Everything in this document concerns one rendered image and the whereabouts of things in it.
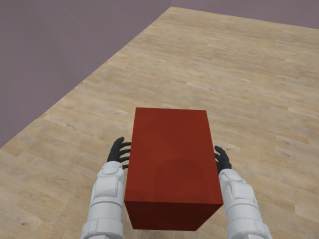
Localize carton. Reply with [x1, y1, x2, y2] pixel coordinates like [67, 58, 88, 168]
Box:
[124, 107, 224, 231]

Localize robot left hand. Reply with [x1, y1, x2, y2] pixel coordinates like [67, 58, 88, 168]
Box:
[107, 137, 131, 169]

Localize robot right forearm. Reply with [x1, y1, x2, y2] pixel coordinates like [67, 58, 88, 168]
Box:
[218, 168, 273, 239]

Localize robot right hand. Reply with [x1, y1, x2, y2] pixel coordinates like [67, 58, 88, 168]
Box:
[214, 146, 232, 175]

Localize robot left forearm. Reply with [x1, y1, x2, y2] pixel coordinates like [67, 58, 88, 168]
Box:
[80, 161, 125, 239]

